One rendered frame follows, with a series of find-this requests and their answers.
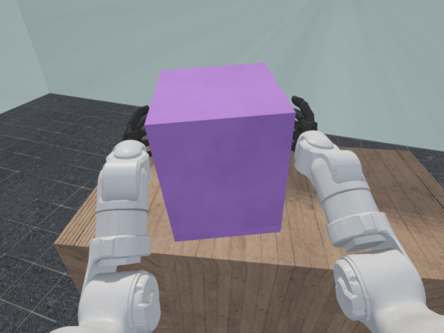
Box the right robot forearm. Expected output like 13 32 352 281
294 130 426 304

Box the right robot upper arm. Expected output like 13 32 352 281
334 248 444 333

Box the pedestal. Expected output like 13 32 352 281
53 135 444 333

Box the left robot forearm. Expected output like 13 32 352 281
78 140 151 324

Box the left robot upper arm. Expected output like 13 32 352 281
49 270 161 333

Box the right robot hand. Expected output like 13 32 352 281
291 96 317 153

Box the left robot hand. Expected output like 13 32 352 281
122 105 152 157

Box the carton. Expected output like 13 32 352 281
144 62 296 241

